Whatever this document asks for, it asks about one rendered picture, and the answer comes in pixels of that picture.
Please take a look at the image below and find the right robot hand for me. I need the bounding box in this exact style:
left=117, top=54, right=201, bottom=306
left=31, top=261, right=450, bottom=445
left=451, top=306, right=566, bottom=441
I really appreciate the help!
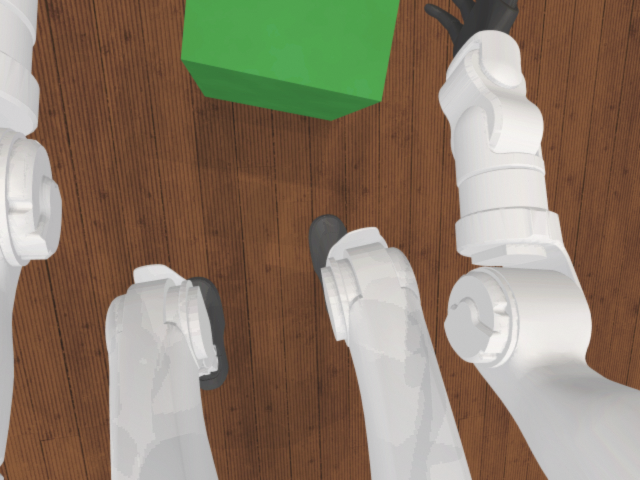
left=424, top=0, right=519, bottom=59

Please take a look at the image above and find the robot left thigh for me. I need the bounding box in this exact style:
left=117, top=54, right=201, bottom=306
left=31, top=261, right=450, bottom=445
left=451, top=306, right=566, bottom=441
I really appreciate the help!
left=108, top=278, right=218, bottom=480

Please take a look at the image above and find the right robot forearm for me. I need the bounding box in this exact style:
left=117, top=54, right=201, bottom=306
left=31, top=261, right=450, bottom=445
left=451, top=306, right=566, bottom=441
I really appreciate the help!
left=439, top=30, right=592, bottom=323

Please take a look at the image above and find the right robot shin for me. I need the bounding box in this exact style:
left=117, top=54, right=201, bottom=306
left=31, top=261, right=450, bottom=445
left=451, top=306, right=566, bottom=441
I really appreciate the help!
left=326, top=227, right=421, bottom=304

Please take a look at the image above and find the left robot upper arm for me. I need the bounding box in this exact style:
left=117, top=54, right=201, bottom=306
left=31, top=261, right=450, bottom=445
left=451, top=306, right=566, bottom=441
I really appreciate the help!
left=0, top=128, right=62, bottom=480

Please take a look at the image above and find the right robot upper arm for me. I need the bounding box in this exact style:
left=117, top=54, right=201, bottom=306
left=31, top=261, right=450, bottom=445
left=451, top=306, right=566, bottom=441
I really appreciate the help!
left=444, top=266, right=640, bottom=480

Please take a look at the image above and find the left robot forearm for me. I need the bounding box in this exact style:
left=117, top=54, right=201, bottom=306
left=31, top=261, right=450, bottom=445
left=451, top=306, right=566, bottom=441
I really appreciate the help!
left=0, top=0, right=40, bottom=136

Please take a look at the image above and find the carton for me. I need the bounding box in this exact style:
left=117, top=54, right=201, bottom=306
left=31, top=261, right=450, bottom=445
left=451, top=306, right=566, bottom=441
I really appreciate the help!
left=181, top=0, right=400, bottom=121

